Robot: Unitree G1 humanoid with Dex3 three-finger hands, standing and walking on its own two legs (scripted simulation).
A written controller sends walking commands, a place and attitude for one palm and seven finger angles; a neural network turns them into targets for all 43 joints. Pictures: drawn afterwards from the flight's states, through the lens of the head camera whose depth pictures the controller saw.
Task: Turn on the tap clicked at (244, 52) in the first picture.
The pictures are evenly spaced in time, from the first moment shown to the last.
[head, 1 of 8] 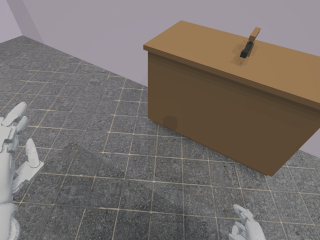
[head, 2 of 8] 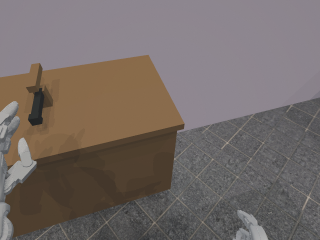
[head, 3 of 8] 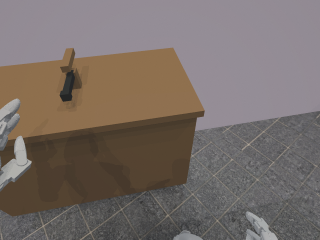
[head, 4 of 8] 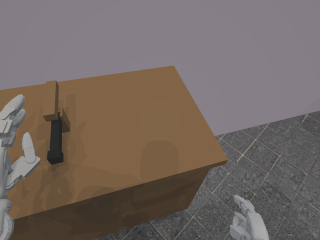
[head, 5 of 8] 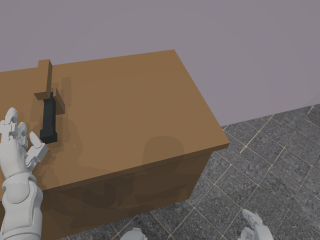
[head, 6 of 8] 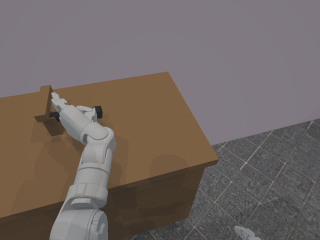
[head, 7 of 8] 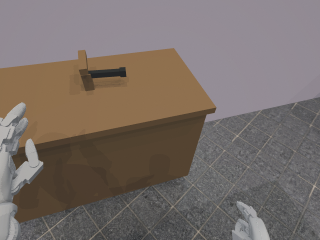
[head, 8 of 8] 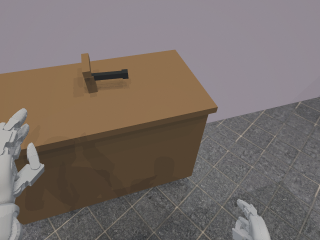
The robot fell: no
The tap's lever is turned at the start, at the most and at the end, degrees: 0 83 83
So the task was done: yes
